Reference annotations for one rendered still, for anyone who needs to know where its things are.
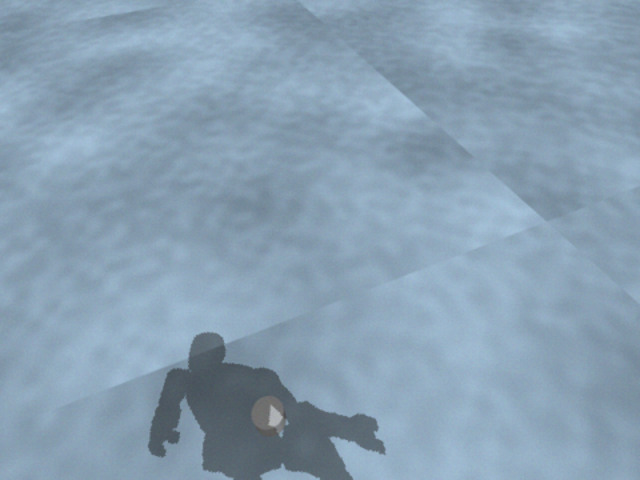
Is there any tin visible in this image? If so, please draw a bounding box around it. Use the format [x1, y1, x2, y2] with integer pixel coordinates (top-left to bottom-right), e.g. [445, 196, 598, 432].
[251, 396, 286, 437]

